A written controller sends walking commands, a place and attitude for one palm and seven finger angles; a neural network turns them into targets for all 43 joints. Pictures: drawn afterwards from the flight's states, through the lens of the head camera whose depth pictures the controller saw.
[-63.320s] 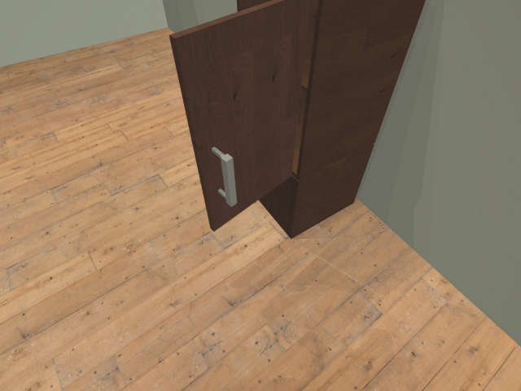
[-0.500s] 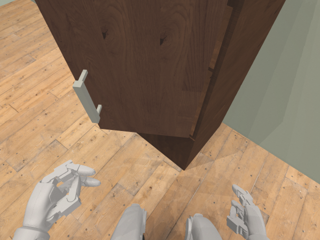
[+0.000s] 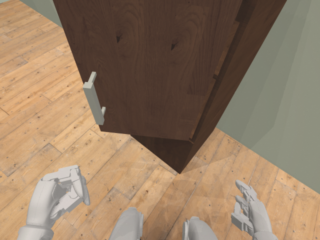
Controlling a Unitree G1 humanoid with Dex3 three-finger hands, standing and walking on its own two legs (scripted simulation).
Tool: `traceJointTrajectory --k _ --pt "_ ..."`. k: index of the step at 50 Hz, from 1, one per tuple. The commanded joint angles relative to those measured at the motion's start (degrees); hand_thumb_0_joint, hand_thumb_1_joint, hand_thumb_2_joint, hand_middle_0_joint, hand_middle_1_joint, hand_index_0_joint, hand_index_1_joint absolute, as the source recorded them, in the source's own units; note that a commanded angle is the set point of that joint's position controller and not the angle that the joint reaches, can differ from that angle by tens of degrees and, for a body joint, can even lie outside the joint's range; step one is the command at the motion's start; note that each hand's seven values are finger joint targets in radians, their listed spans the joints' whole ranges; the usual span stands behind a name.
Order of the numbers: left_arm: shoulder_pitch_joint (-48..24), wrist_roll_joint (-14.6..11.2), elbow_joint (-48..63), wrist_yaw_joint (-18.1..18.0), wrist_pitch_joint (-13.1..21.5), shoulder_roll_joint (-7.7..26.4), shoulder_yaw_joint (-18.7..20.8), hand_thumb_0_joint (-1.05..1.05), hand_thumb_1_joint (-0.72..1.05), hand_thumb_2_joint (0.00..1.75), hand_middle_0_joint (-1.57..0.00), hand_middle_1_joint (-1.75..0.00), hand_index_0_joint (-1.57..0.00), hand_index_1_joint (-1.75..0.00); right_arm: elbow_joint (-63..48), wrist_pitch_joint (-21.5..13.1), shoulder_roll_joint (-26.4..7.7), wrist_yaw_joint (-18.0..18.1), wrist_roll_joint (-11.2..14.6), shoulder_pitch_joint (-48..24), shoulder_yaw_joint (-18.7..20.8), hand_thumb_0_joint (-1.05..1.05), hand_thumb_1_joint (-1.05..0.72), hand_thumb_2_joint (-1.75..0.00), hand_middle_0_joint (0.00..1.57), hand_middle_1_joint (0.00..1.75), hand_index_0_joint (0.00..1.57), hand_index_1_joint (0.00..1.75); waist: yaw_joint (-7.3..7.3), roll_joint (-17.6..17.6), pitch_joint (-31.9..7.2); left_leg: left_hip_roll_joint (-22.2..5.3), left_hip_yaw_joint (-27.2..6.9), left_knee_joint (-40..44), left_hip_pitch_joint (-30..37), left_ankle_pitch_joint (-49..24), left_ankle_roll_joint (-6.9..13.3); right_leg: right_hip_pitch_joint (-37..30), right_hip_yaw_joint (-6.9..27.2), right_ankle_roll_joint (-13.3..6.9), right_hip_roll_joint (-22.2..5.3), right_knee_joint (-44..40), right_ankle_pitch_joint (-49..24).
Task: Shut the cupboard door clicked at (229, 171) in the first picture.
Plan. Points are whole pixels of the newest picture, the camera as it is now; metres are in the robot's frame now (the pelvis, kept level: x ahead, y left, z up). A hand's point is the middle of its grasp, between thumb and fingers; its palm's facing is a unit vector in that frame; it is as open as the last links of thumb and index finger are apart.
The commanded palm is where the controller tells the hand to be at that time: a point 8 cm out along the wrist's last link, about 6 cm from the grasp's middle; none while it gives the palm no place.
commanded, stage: raise the hand and make a fist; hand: left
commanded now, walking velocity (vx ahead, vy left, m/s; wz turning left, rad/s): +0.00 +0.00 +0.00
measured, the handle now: (97, 100) +0.48 +0.23 +0.01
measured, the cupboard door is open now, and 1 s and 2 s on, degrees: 34 34 34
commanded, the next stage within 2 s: bring the fist close to the handle in 0.64 s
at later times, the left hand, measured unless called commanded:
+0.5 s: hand (84, 182) +0.23 +0.18 +0.04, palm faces -0.02 -1.00 -0.04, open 3.1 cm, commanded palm +0.21 +0.24 +0.05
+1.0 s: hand (93, 172) +0.26 +0.17 +0.04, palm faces -0.03 -1.00 -0.06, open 3.1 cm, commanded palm +0.25 +0.23 +0.04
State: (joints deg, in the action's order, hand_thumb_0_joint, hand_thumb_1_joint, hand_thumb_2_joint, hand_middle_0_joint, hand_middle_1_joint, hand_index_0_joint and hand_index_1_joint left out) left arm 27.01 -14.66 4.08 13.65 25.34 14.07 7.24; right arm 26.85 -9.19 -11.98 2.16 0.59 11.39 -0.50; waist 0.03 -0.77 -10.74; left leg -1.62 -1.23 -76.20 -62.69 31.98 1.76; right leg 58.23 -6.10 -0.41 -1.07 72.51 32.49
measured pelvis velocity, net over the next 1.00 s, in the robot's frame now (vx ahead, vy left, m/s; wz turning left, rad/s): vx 0.01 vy -0.02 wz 0.00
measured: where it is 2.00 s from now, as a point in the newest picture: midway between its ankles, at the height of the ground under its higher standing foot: outside the picture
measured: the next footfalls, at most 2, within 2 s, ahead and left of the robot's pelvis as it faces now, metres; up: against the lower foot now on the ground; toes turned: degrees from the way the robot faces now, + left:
none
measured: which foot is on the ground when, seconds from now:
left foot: down 0.00-1.00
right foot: down 0.00-1.00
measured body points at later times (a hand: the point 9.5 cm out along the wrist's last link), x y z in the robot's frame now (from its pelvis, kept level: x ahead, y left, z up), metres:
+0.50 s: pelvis +0.01 +0.00 +0.00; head +0.09 +0.02 +0.44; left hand +0.23 +0.24 +0.05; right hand +0.19 -0.24 -0.07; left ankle +0.04 +0.10 -0.62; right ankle +0.03 -0.12 -0.62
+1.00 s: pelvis +0.01 -0.02 -0.01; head +0.09 -0.01 +0.43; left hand +0.25 +0.23 +0.04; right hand +0.20 -0.26 -0.09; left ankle +0.04 +0.10 -0.62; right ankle +0.03 -0.12 -0.62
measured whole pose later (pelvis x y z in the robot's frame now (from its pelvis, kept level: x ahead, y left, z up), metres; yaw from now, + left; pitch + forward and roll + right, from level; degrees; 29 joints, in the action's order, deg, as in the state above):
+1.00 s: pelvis +0.01 -0.02 -0.01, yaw +0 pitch +20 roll -3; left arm 14.1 -15.8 -5.3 16.4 25.2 15.3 10.1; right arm 28.8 -7.9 -14.0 2.1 0.6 12.2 -0.8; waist -0.1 -1.4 -11.3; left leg -2.3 -1.9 -78.1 -65.2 33.1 0.1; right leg 61.4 -6.5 -2.1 -0.3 75.5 34.3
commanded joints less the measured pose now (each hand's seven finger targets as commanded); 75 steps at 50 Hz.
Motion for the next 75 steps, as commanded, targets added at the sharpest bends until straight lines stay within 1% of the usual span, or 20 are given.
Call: traceJointTrajectory --k 1,5,12,15,18,22,25,29,37,41,43,45,48,54,57,59,61,67,72,75 --pt "-2.6 -1.0 11.1 0.5 3.2 5.3 3.5 0.0 0.9 0.9 -1.3 -1.5 -1.3 -1.5 -8.6 -2.5 -9.2 0.6 0.2 -0.9 3.6 0.0 -0.9 -0.9 0.2 0.3 0.2 0.3 -0.33 -4.6 -9.9 1.1 -4.4 15.5 12.9 -5.5 -1.2 -3.8 1.3 -1.8 2.8 -9.3 -4.8" --pt "-3.9 -0.9 11.7 0.9 3.1 6.1 4.2 0.0 0.9 0.9 -1.3 -1.5 -1.3 -1.5 -8.5 -2.6 -9.5 0.5 0.1 -0.6 3.4 0.0 -0.9 -0.9 0.2 0.3 0.2 0.3 0.15 -6.3 -12.3 1.0 -4.7 15.1 14.7 -8.9 -1.4 -3.8 1.2 -2.0 2.9 -8.2 -7.2" --pt "-6.0 -1.9 9.6 1.9 1.9 6.2 4.8 0.0 0.9 0.9 -1.3 -1.5 -1.3 -1.5 -8.1 -2.4 -9.9 0.5 0.3 -0.1 3.5 0.0 -0.9 -0.9 0.2 0.3 0.2 0.3 -0.41 -3.3 -12.4 1.1 -4.1 14.1 13.4 -10.4 -1.3 -4.8 1.4 -1.7 2.9 -8.9 -8.1" --pt "-4.6 -2.1 9.9 2.0 1.6 6.2 5.1 0.0 0.9 0.9 -1.3 -1.5 -1.3 -1.5 -8.3 -2.4 -9.7 0.4 0.4 -0.1 3.7 0.0 -0.9 -0.9 0.2 0.3 0.2 0.3 0.27 -4.1 -14.0 1.1 -3.6 14.0 14.4 -12.7 -1.3 -6.0 1.6 -1.8 2.8 -8.9 -9.6" --pt "-3.9 -2.1 10.5 1.6 1.9 6.3 5.1 0.0 0.9 0.9 -1.3 -1.5 -1.3 -1.5 -8.2 -2.3 -9.5 0.3 0.4 0.1 3.8 0.0 -0.9 -0.9 0.2 0.3 0.2 0.3 0.27 -4.6 -14.0 1.2 -3.1 13.7 14.6 -14.2 -1.3 -6.6 1.8 -1.7 2.7 -9.0 -10.9" --pt "-4.1 -2.1 9.3 0.9 2.6 6.1 5.6 0.0 0.9 0.9 -1.3 -1.5 -1.3 -1.5 -8.0 -2.0 -9.4 0.3 0.2 0.3 4.0 0.0 -0.9 -0.9 0.2 0.3 0.2 0.3 -0.04 -2.5 -13.5 1.3 -2.6 12.9 12.9 -13.9 -1.1 -7.1 2.2 -1.6 2.7 -9.1 -11.1" --pt "-4.3 -1.9 9.3 1.0 3.2 6.1 5.3 0.0 0.9 0.9 -1.3 -1.5 -1.3 -1.5 -7.9 -1.9 -9.4 0.3 0.3 0.1 4.0 0.0 -0.9 -0.9 0.2 0.3 0.2 0.3 0.14 -3.6 -13.3 1.4 -2.3 12.6 12.5 -13.6 -1.1 -7.2 2.5 -1.7 2.7 -9.0 -10.6" --pt "-4.9 -2.1 9.0 1.1 3.6 6.5 5.3 0.0 0.9 0.9 -1.3 -1.5 -1.3 -1.5 -8.0 -1.6 -9.6 0.4 0.3 0.3 4.0 0.0 -0.9 -0.9 0.2 0.3 0.2 0.3 -0.4 -2.0 -12.7 1.5 -2.2 12.2 11.6 -12.8 -0.7 -7.5 2.9 -1.6 2.8 -9.5 -10.0" --pt "-5.0 -2.1 8.8 1.5 3.7 6.3 5.1 0.0 0.9 0.9 -1.3 -1.5 -1.3 -1.5 -8.1 -1.2 -9.2 0.4 0.4 0.2 3.9 0.0 -0.9 -0.9 0.2 0.3 0.2 0.3 -0.33 -2.2 -12.9 1.6 -1.3 11.2 10.8 -12.7 -0.6 -8.5 4.1 -1.4 2.4 -10.1 -10.6" --pt "-12.0 -1.7 5.0 1.5 4.0 7.7 6.5 0.0 0.9 0.9 -1.3 -1.5 -1.3 -1.5 -7.0 -1.1 -9.6 0.7 0.2 0.5 3.7 0.0 -0.9 -0.9 0.2 0.3 0.2 0.3 -1.54 -0.8 -11.0 1.5 -1.2 9.3 8.1 -10.2 -0.4 -6.0 5.0 -1.2 2.4 -10.2 -7.5" --pt "-16.1 -1.9 4.4 2.0 4.5 7.8 6.1 0.0 0.9 0.9 -1.3 -1.5 -1.3 -1.5 -6.6 -1.5 -9.9 0.7 0.2 0.6 3.4 0.0 -0.9 -0.9 0.2 0.3 0.2 0.3 -1.81 -1.9 -11.6 1.5 -1.3 9.1 8.1 -9.2 -0.3 -5.2 5.2 -1.3 2.4 -10.3 -6.2" --pt "-16.6 -2.3 4.2 2.5 4.6 8.2 6.6 0.0 0.9 0.9 -1.3 -1.5 -1.3 -1.5 -6.5 -1.7 -10.0 0.7 0.3 0.5 3.4 0.0 -0.9 -0.9 0.2 0.3 0.2 0.3 -0.97 -2.9 -14.6 1.6 -1.1 8.9 8.8 -10.8 -0.2 -6.6 5.6 -1.4 2.3 -9.8 -7.8" --pt "-18.1 -2.6 2.6 3.2 3.7 8.8 7.3 0.0 0.9 0.9 -1.3 -1.5 -1.3 -1.5 -6.1 -1.5 -10.2 0.5 0.4 0.8 3.4 0.0 -0.9 -0.9 0.2 0.3 0.2 0.3 -0.86 -2.9 -16.0 1.5 -1.0 9.2 9.7 -12.7 -0.2 -7.5 5.3 -1.3 2.3 -9.4 -10.7" --pt "-24.9 -2.6 -4.4 3.1 2.0 11.6 10.6 0.0 0.9 0.9 -1.3 -1.5 -1.3 -1.5 -5.2 -0.7 -10.5 0.6 0.6 1.3 3.2 0.0 -0.9 -0.9 0.2 0.3 0.2 0.3 -1.15 -0.9 -14.2 1.6 -0.4 8.3 5.6 -10.8 -0.1 -8.4 7.2 -1.1 2.2 -10.7 -7.6" --pt "-27.2 -2.8 -5.5 3.5 2.9 11.0 10.5 0.0 0.9 0.9 -1.3 -1.5 -1.3 -1.5 -4.5 -0.7 -10.5 0.4 0.6 1.1 3.4 0.0 -0.9 -0.9 0.2 0.3 0.2 0.3 -0.56 -2.7 -16.6 1.5 -0.4 8.9 7.5 -12.4 -0.3 -8.6 6.6 -1.3 2.1 -9.6 -10.3" --pt "-28.1 -3.0 -6.2 3.9 3.4 11.4 10.5 0.0 0.9 0.9 -1.3 -1.5 -1.3 -1.5 -4.3 -0.8 -10.9 0.4 0.6 1.6 3.4 0.0 -0.9 -0.9 0.2 0.3 0.2 0.3 -1.06 -2.3 -18.0 1.4 -0.7 8.8 8.4 -14.0 -0.1 -8.3 6.0 -1.3 2.4 -8.8 -12.4" --pt "-28.7 -3.0 -8.2 4.4 3.5 10.8 10.1 0.0 0.9 0.9 -1.3 -1.5 -1.3 -1.5 -3.7 -0.6 -10.9 0.1 0.6 1.8 3.5 0.0 -0.9 -0.9 0.2 0.3 0.2 0.3 -0.97 -2.6 -17.5 1.4 -0.7 9.3 8.7 -14.3 -0.3 -8.1 5.6 -1.3 2.2 -8.5 -13.4" --pt "-34.5 -2.7 -12.8 4.5 4.2 11.6 11.0 0.0 0.9 0.9 -1.3 -1.5 -1.3 -1.5 -2.8 0.1 -11.5 -0.1 0.6 2.0 3.7 0.0 -0.9 -0.9 0.2 0.3 0.2 0.3 -1.6 -1.6 -16.6 1.3 -1.0 9.4 8.0 -12.3 -0.3 -5.6 5.3 -1.3 2.3 -8.2 -11.1" --pt "-43.3 -1.4 -15.6 3.8 5.3 11.8 10.1 0.0 0.9 0.9 -1.3 -1.5 -1.3 -1.5 -1.6 0.5 -12.0 0.1 0.4 2.4 3.7 0.0 -0.9 -0.9 0.2 0.3 0.2 0.3 -2.46 -3.6 -18.2 1.1 -1.8 9.4 10.0 -11.6 -0.5 -2.1 4.6 -1.5 2.4 -7.2 -10.0" --pt "-44.9 -0.9 -17.3 3.9 5.5 12.5 10.5 0.0 0.9 0.9 -1.3 -1.5 -1.3 -1.5 -1.3 0.7 -12.2 0.0 0.3 2.8 3.7 0.0 -0.9 -0.9 0.2 0.3 0.2 0.3 -2.08 -4.5 -20.6 1.0 -2.1 9.5 11.7 -13.0 -0.7 -1.8 4.1 -1.6 2.4 -6.6 -10.9"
